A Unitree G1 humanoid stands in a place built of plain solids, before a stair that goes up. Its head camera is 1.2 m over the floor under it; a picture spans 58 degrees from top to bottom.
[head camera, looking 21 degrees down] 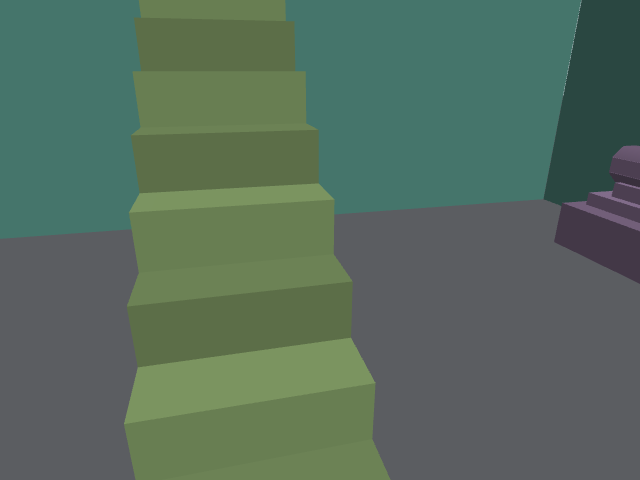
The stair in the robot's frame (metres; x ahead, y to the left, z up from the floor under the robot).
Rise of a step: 0.20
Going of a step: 0.23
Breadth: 0.65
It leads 13 degrees to the left of straight ahead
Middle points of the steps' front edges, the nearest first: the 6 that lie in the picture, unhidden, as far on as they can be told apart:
0.90 0.16 0.40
1.12 0.22 0.60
1.34 0.27 0.80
1.56 0.32 1.01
1.78 0.37 1.21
2.01 0.43 1.41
